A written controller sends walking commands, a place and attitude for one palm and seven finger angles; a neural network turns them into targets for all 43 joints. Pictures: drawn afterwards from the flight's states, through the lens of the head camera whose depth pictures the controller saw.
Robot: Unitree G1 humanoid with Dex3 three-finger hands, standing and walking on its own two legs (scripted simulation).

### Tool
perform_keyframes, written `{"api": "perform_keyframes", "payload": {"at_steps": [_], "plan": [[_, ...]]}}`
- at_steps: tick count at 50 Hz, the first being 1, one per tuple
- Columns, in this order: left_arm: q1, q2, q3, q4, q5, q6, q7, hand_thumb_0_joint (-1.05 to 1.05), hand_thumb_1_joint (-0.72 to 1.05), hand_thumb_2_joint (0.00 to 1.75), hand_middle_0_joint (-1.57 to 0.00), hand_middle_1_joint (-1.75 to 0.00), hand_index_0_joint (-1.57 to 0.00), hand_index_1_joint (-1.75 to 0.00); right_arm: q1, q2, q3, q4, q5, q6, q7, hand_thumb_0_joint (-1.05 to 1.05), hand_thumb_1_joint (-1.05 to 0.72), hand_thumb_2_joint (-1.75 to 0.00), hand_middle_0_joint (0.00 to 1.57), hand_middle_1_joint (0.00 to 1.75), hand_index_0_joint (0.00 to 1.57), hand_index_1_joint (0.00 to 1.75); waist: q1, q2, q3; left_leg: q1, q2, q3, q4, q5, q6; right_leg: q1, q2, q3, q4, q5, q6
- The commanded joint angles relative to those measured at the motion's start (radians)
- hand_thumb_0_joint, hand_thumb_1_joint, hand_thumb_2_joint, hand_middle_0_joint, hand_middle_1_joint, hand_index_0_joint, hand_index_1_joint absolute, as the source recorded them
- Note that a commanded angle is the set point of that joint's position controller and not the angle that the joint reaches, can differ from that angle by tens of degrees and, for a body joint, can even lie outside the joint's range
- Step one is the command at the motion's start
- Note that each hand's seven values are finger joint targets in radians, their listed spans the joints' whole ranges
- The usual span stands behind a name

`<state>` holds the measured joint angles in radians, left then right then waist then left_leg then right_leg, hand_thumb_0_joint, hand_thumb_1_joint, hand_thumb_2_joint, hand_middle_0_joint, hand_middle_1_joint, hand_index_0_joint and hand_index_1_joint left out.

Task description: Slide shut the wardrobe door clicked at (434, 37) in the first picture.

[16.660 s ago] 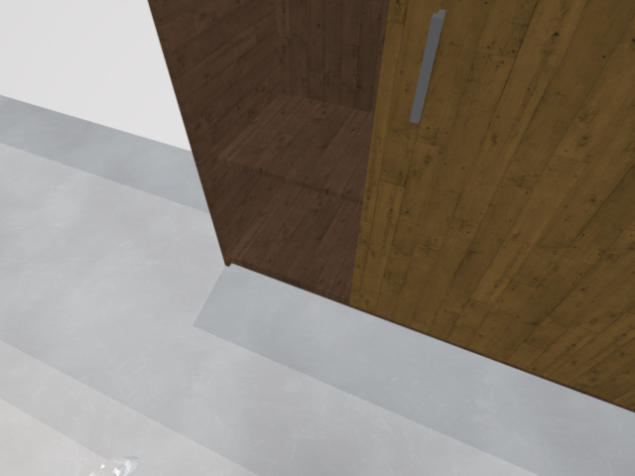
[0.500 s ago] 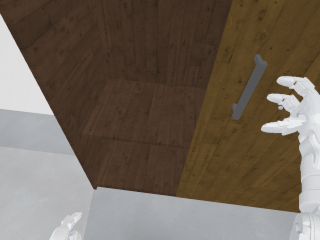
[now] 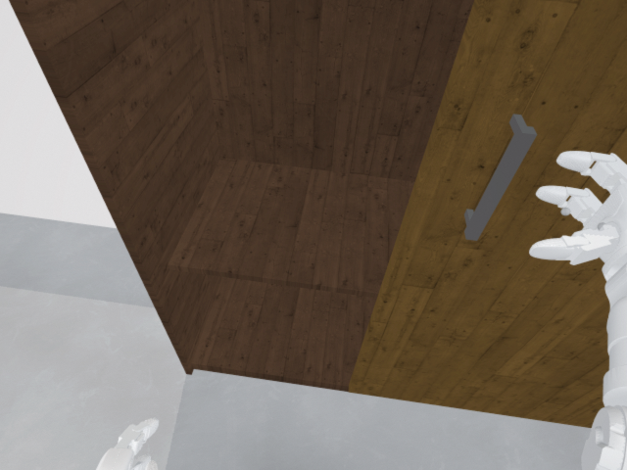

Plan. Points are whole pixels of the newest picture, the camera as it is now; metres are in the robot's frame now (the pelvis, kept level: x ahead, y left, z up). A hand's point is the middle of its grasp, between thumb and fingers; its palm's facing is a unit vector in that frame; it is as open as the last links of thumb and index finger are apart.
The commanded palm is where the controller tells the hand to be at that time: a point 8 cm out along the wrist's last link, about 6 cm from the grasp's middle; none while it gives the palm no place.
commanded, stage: move the hooked fingers beside the handle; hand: right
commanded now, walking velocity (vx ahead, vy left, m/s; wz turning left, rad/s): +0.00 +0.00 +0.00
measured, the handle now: (492, 182) +0.47 -0.19 +0.16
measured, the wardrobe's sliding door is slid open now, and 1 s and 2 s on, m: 0.51 0.51 0.51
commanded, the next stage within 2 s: feel for the door with the fingertips in 0.64 s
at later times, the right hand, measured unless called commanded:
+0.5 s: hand (558, 212) +0.41 -0.25 +0.17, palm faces +0.08 +1.00 -0.01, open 13.9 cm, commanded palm +0.39 -0.30 +0.16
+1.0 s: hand (535, 214) +0.41 -0.22 +0.17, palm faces +0.04 +1.00 +0.00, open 14.0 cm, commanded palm +0.38 -0.27 +0.16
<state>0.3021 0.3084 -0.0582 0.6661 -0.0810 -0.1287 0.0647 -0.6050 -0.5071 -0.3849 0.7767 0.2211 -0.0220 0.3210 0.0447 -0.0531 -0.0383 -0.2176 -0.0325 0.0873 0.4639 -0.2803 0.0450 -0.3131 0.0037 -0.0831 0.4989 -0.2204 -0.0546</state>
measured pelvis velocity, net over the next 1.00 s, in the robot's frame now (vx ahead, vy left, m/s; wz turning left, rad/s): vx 0.00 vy -0.01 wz -0.01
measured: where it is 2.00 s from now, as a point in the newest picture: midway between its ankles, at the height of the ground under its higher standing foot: outside the picture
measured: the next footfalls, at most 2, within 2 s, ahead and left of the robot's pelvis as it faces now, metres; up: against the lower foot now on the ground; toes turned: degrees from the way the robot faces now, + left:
none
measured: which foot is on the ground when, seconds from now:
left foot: down 0.00-1.00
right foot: down 0.00-1.00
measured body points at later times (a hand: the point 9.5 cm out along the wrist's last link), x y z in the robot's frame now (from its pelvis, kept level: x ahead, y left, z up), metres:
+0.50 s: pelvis +0.01 -0.01 +0.00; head +0.02 +0.01 +0.45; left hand +0.11 +0.26 -0.11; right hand +0.40 -0.31 +0.17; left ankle -0.02 +0.09 -0.74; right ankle +0.03 -0.08 -0.74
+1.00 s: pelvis +0.00 -0.01 +0.00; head +0.01 +0.00 +0.45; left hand +0.13 +0.24 -0.10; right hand +0.40 -0.27 +0.17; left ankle -0.02 +0.09 -0.74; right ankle +0.03 -0.08 -0.74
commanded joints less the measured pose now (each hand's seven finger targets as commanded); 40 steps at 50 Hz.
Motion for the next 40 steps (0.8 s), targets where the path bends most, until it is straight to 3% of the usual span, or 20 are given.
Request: {"api": "perform_keyframes", "payload": {"at_steps": [1, 2, 3, 5, 9, 11, 12, 14, 18, 20, 22, 23, 26, 29, 30, 32, 36, 37, 38, 40], "plan": [[-0.032, 0.149, 0.058, -0.135, -0.002, -0.044, 0.013, 0.0, 0.9, 0.9, -0.2, -0.3, -0.2, -0.3, -0.356, -0.252, -0.039, -0.167, 0.033, -0.034, 0.033, 0.0, 0.5, -0.3, 0.3, 1.2, 0.3, 1.2, 0.0, 0.061, -0.222, -0.07, 0.029, -0.076, -0.066, 0.258, -0.026, 0.178, -0.014, 0.111, -0.028, 0.14, -0.014], [-0.029, 0.149, 0.059, -0.132, -0.001, -0.043, 0.013, 0.0, 0.9, 0.9, -0.2, -0.3, -0.2, -0.3, -0.378, -0.263, -0.043, -0.189, 0.039, -0.054, 0.033, 0.0, 0.5, -0.3, 0.3, 1.2, 0.3, 1.2, 0.006, 0.081, -0.24, -0.063, 0.028, -0.084, -0.065, 0.272, -0.028, 0.184, -0.015, 0.104, -0.014, 0.151, -0.018], [-0.031, 0.144, 0.059, -0.134, 0.001, -0.047, 0.011, 0.0, 0.9, 0.9, -0.2, -0.3, -0.2, -0.3, -0.43, -0.252, -0.031, -0.25, 0.043, -0.079, 0.032, 0.0, 0.5, -0.3, 0.3, 1.2, 0.3, 1.2, 0.01, 0.034, -0.278, -0.056, 0.027, -0.088, -0.061, 0.287, -0.028, 0.212, -0.012, 0.105, -0.013, 0.168, -0.017], [-0.028, 0.142, 0.061, -0.134, 0.006, -0.052, 0.013, 0.0, 0.9, 0.9, -0.2, -0.3, -0.2, -0.3, -0.466, -0.297, -0.068, -0.322, 0.042, -0.119, 0.021, 0.0, 0.5, -0.3, 0.3, 1.2, 0.3, 1.2, 0.003, -0.028, -0.338, -0.057, 0.022, -0.087, -0.053, 0.29, -0.023, 0.277, -0.017, 0.12, -0.008, 0.209, -0.012], [-0.027, 0.137, 0.058, -0.112, 0.008, -0.064, 0.013, 0.0, 0.9, 0.9, -0.2, -0.3, -0.2, -0.3, -0.517, -0.258, -0.03, -0.34, 0.033, -0.138, -0.001, 0.0, 0.5, -0.3, 0.3, 1.2, 0.3, 1.2, 0.02, -0.066, -0.308, -0.103, 0.019, -0.08, -0.069, 0.247, -0.02, 0.324, -0.026, 0.138, -0.02, 0.201, -0.007], [-0.025, 0.141, 0.053, -0.099, 0.006, -0.061, 0.017, 0.0, 0.9, 0.9, -0.2, -0.3, -0.2, -0.3, -0.477, -0.254, -0.031, -0.25, 0.025, -0.109, -0.007, 0.0, 0.5, -0.3, 0.3, 1.2, 0.3, 1.2, 0.017, -0.049, -0.232, -0.122, 0.02, -0.073, -0.076, 0.21, -0.018, 0.276, -0.025, 0.144, -0.038, 0.154, -0.004], [-0.02, 0.145, 0.055, -0.093, 0.003, -0.058, 0.016, 0.0, 0.9, 0.9, -0.2, -0.3, -0.2, -0.3, -0.457, -0.27, -0.039, -0.209, 0.021, -0.093, -0.01, 0.0, 0.5, -0.3, 0.3, 1.2, 0.3, 1.2, 0.015, 0.0, -0.215, -0.112, 0.021, -0.075, -0.08, 0.214, -0.018, 0.244, -0.025, 0.136, -0.033, 0.147, -0.01], [-0.017, 0.146, 0.052, -0.094, 0.001, -0.054, 0.016, 0.0, 0.9, 0.9, -0.2, -0.3, -0.2, -0.3, -0.445, -0.239, -0.013, -0.137, 0.014, -0.061, -0.007, 0.0, 0.5, -0.3, 0.3, 1.2, 0.3, 1.2, 0.017, 0.017, -0.181, -0.115, 0.024, -0.072, -0.074, 0.208, -0.021, 0.2, -0.021, 0.133, -0.042, 0.119, -0.01], [-0.011, 0.147, 0.058, -0.123, 0.006, -0.046, 0.006, 0.0, 0.9, 0.9, -0.2, -0.3, -0.2, -0.3, -0.375, -0.28, -0.056, -0.174, 0.01, -0.058, -0.005, 0.0, 0.5, -0.3, 0.3, 1.2, 0.3, 1.2, -0.017, 0.006, -0.29, -0.049, 0.027, -0.075, -0.049, 0.304, -0.018, 0.223, -0.015, 0.12, -0.019, 0.218, -0.008], [-0.013, 0.144, 0.062, -0.133, 0.007, -0.048, 0.003, 0.0, 0.9, 0.9, -0.2, -0.3, -0.2, -0.3, -0.405, -0.259, -0.044, -0.244, 0.017, -0.081, -0.003, 0.0, 0.5, -0.3, 0.3, 1.2, 0.3, 1.2, -0.009, -0.002, -0.329, -0.056, 0.022, -0.07, -0.042, 0.323, -0.019, 0.27, -0.021, 0.129, -0.014, 0.263, -0.004], [-0.008, 0.148, 0.063, -0.129, 0.009, -0.039, 0.0, 0.0, 0.9, 0.9, -0.2, -0.3, -0.2, -0.3, -0.351, -0.278, -0.067, -0.202, 0.024, -0.079, -0.004, 0.0, 0.5, -0.3, 0.3, 1.2, 0.3, 1.2, -0.009, 0.064, -0.283, -0.059, 0.02, -0.072, -0.048, 0.324, -0.022, 0.227, -0.025, 0.122, -0.009, 0.254, -0.01], [-0.006, 0.149, 0.063, -0.126, 0.009, -0.034, 0.002, 0.0, 0.9, 0.9, -0.2, -0.3, -0.2, -0.3, -0.355, -0.3, -0.096, -0.199, 0.026, -0.079, -0.006, 0.0, 0.5, -0.3, 0.3, 1.2, 0.3, 1.2, -0.008, 0.063, -0.27, -0.051, 0.019, -0.075, -0.046, 0.326, -0.026, 0.204, -0.022, 0.115, -0.012, 0.234, -0.012], [-0.015, 0.144, 0.063, -0.132, 0.005, -0.036, 0.005, 0.0, 0.9, 0.9, -0.2, -0.3, -0.2, -0.3, -0.433, -0.245, -0.031, -0.26, 0.023, -0.087, 0.003, 0.0, 0.5, -0.3, 0.3, 1.2, 0.3, 1.2, 0.011, -0.008, -0.261, -0.093, 0.019, -0.067, -0.049, 0.283, -0.021, 0.248, -0.025, 0.129, -0.022, 0.225, -0.006], [-0.02, 0.139, 0.065, -0.137, 0.008, -0.043, 0.004, 0.0, 0.9, 0.9, -0.2, -0.3, -0.2, -0.3, -0.423, -0.258, -0.037, -0.374, 0.016, -0.102, -0.003, 0.0, 0.5, -0.3, 0.3, 1.2, 0.3, 1.2, -0.004, -0.106, -0.337, -0.094, 0.017, -0.066, -0.049, 0.298, -0.013, 0.352, -0.032, 0.144, -0.014, 0.313, 0.006], [-0.025, 0.135, 0.064, -0.141, 0.01, -0.047, 0.003, 0.0, 0.9, 0.9, -0.2, -0.3, -0.2, -0.3, -0.429, -0.225, -0.014, -0.412, 0.022, -0.105, -0.003, 0.0, 0.5, -0.3, 0.3, 1.2, 0.3, 1.2, 0.001, -0.108, -0.352, -0.104, 0.016, -0.063, -0.051, 0.297, -0.013, 0.386, -0.036, 0.155, -0.015, 0.336, 0.011], [-0.025, 0.142, 0.063, -0.126, 0.01, -0.044, 0.007, 0.0, 0.9, 0.9, -0.2, -0.3, -0.2, -0.3, -0.391, -0.252, -0.045, -0.36, 0.037, -0.093, -0.007, 0.0, 0.5, -0.3, 0.3, 1.2, 0.3, 1.2, 0.001, 0.003, -0.301, -0.093, 0.012, -0.061, -0.067, 0.281, -0.016, 0.328, -0.04, 0.15, -0.02, 0.293, 0.004], [-0.036, 0.14, 0.058, -0.114, 0.004, -0.047, 0.012, 0.0, 0.9, 0.9, -0.2, -0.3, -0.2, -0.3, -0.389, -0.188, -0.005, -0.286, 0.038, -0.05, -0.012, 0.0, 0.5, -0.3, 0.3, 1.2, 0.3, 1.2, 0.01, -0.001, -0.203, -0.123, 0.016, -0.053, -0.071, 0.231, -0.017, 0.277, -0.035, 0.155, -0.05, 0.206, 0.005], [-0.035, 0.143, 0.062, -0.113, 0.004, -0.046, 0.01, 0.0, 0.9, 0.9, -0.2, -0.3, -0.2, -0.3, -0.375, -0.222, -0.03, -0.283, 0.032, -0.044, -0.019, 0.0, 0.5, -0.3, 0.3, 1.2, 0.3, 1.2, -0.005, -0.004, -0.214, -0.108, 0.018, -0.057, -0.073, 0.243, -0.013, 0.27, -0.033, 0.146, -0.042, 0.222, 0.003], [-0.041, 0.136, 0.058, -0.121, 0.002, -0.046, 0.008, 0.0, 0.9, 0.9, -0.2, -0.3, -0.2, -0.3, -0.377, -0.165, 0.023, -0.297, 0.025, -0.035, -0.019, 0.0, 0.5, -0.3, 0.3, 1.2, 0.3, 1.2, 0.005, -0.022, -0.212, -0.116, 0.018, -0.055, -0.069, 0.234, -0.016, 0.277, -0.031, 0.147, -0.047, 0.212, 0.004], [-0.045, 0.136, 0.06, -0.121, 0.001, -0.049, 0.007, 0.0, 0.9, 0.9, -0.2, -0.3, -0.2, -0.3, -0.405, -0.136, 0.051, -0.302, 0.022, -0.028, -0.029, 0.0, 0.5, -0.3, 0.3, 1.2, 0.3, 1.2, 0.009, -0.019, -0.225, -0.139, 0.019, -0.053, -0.072, 0.198, -0.015, 0.3, -0.036, 0.166, -0.053, 0.183, 0.01]]}}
